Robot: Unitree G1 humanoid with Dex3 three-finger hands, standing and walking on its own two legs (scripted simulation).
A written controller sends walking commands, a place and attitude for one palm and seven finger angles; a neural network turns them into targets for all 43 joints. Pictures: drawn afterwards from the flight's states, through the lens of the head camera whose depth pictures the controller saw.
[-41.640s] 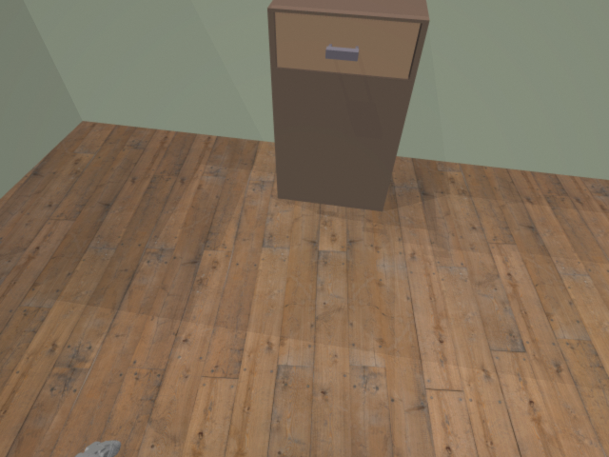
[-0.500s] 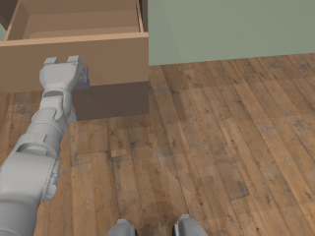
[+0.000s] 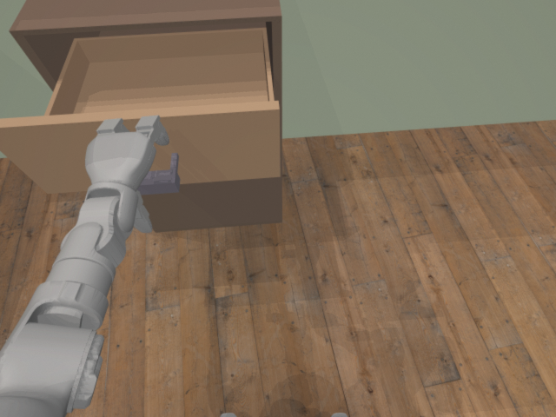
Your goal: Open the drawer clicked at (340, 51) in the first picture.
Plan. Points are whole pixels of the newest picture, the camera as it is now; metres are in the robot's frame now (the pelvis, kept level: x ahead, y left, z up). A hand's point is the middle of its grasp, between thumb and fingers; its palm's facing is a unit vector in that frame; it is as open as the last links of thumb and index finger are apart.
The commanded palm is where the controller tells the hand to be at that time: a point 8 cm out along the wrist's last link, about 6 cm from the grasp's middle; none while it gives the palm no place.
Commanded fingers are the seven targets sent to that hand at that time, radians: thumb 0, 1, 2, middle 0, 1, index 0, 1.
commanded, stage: lift the fingers back up to retry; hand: left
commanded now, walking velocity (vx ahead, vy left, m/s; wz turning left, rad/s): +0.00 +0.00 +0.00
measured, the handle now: (147, 171) +0.51 +0.22 -0.01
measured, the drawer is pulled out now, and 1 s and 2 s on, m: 0.24 0.24 0.24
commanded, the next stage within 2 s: re-aim the fingers above the handle in 0.10 s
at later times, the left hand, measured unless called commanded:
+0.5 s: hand (130, 179) +0.45 +0.21 +0.05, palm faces -0.03 +0.01 -1.00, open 13.8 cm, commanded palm +0.44 +0.21 +0.11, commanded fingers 0.00 -0.50 0.30 -0.30 -1.20 -0.30 -1.20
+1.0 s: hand (130, 174) +0.46 +0.21 +0.05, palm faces -0.02 -0.01 -1.00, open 13.8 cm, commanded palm +0.44 +0.21 +0.11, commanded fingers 0.00 -0.50 0.30 -0.30 -1.20 -0.30 -1.20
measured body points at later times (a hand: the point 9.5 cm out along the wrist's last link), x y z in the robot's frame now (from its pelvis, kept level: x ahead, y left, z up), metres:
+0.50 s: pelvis -0.02 -0.01 +0.00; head +0.06 -0.03 +0.44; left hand +0.45 +0.21 +0.11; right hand +0.03 -0.29 -0.13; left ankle -0.04 +0.12 -0.71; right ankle -0.04 -0.13 -0.71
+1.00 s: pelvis -0.03 +0.00 +0.00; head +0.06 -0.01 +0.44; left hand +0.46 +0.21 +0.11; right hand -0.03 -0.27 -0.14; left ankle -0.04 +0.12 -0.71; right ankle -0.04 -0.13 -0.71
